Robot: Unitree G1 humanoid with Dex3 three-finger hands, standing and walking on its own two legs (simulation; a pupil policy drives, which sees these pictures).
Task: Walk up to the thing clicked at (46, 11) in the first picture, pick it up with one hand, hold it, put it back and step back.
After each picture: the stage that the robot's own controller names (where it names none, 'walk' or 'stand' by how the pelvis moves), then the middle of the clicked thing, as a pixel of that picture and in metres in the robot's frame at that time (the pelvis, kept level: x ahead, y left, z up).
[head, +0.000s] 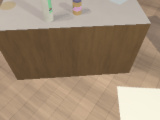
stand; (45, 3) +0.97 +0.27 -0.05
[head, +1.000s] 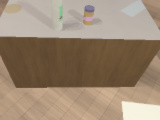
walk; (56, 10) +0.86 +0.17 -0.03
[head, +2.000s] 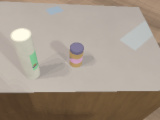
walk; (27, 57) +0.47 +0.24 -0.03
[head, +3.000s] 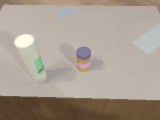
stand; (33, 62) +0.45 +0.24 -0.03
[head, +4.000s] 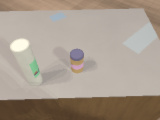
stand; (28, 65) +0.45 +0.26 -0.05
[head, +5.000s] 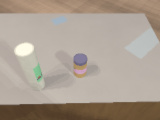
stand; (32, 69) +0.44 +0.24 -0.05
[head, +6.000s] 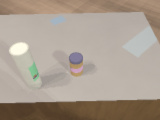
stand; (28, 68) +0.45 +0.26 -0.05
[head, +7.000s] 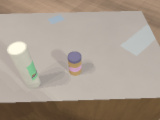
stand; (26, 68) +0.44 +0.27 -0.05
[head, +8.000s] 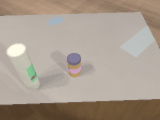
stand; (25, 69) +0.44 +0.27 -0.05
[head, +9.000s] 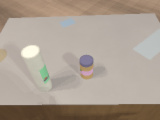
rise first; (38, 71) +0.43 +0.25 -0.05
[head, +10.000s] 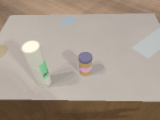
go down; (38, 66) +0.45 +0.25 -0.05
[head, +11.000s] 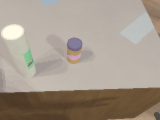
go down; (21, 55) +0.46 +0.23 -0.02
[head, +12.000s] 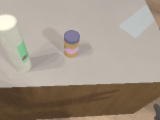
go down; (15, 48) +0.47 +0.24 +0.00
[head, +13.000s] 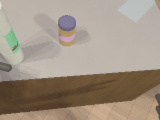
close in; (3, 37) +0.47 +0.24 +0.04
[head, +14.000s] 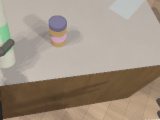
close; out of the picture +0.49 +0.23 +0.05
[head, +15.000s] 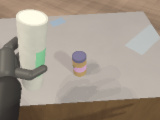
lift; (32, 56) +0.34 +0.16 +0.17
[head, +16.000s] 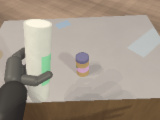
lift; (38, 64) +0.33 +0.16 +0.15
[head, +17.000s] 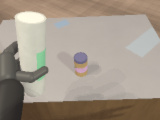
hold; (32, 59) +0.33 +0.17 +0.17
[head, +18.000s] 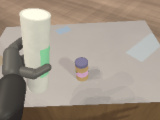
crouch; (37, 56) +0.33 +0.15 +0.19
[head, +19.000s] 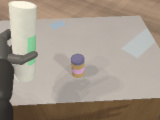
crouch; (24, 45) +0.39 +0.20 +0.17
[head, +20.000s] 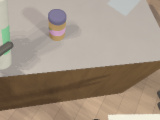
lower; out of the picture +0.47 +0.22 +0.04
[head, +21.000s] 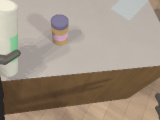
lower; (5, 43) +0.45 +0.22 +0.04
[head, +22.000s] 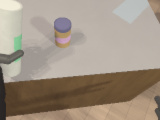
lower; (9, 42) +0.45 +0.21 +0.05
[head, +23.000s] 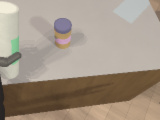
lower; (6, 45) +0.44 +0.22 +0.04
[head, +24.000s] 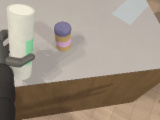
loosen; (21, 46) +0.44 +0.18 +0.05
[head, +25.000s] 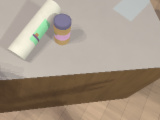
rise; (36, 29) +0.56 +0.14 -0.04
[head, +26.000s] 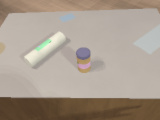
sink last; (45, 48) +0.63 +0.27 -0.10
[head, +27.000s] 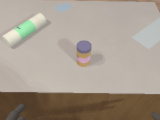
stand; (25, 29) +0.71 +0.36 -0.09
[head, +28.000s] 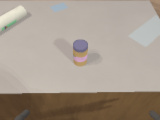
stand; (5, 21) +0.78 +0.47 -0.08
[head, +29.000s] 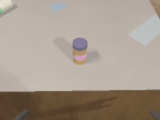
stand; out of the picture +0.86 +0.57 -0.07
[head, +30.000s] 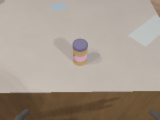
stand; out of the picture +0.92 +0.68 -0.08
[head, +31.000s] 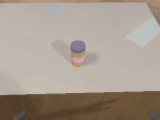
stand; out of the picture +0.99 +1.21 -0.68
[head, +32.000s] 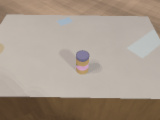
stand; out of the picture +1.01 +1.20 -0.74
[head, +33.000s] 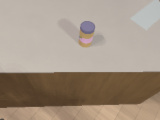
walk; out of the picture +1.00 +1.17 -0.72
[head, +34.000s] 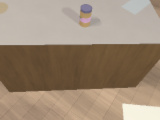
walk; out of the picture +1.15 +1.19 -0.73
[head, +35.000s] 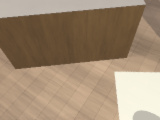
walk; out of the picture +1.30 +1.39 -0.72
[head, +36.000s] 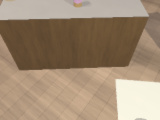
stand; out of the picture +1.36 +1.29 -0.74
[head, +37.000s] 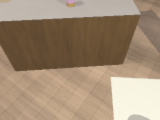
stand; out of the picture +1.29 +1.33 -0.75
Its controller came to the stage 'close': yes
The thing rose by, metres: 0.23
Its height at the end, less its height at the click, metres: -0.70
